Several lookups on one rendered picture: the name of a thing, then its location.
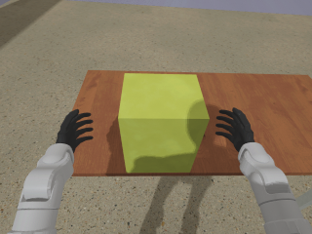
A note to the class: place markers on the robot right forearm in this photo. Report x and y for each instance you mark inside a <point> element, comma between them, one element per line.
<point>273,194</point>

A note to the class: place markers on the carton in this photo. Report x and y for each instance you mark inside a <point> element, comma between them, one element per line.
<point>162,120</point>

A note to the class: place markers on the left robot hand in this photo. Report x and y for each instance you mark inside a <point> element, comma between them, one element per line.
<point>68,132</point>

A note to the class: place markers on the right robot hand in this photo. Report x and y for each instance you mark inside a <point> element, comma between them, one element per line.
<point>241,132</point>

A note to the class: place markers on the robot left forearm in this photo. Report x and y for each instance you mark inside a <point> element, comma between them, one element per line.
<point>40,198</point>

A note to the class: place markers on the table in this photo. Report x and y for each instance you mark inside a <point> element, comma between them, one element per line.
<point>278,107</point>

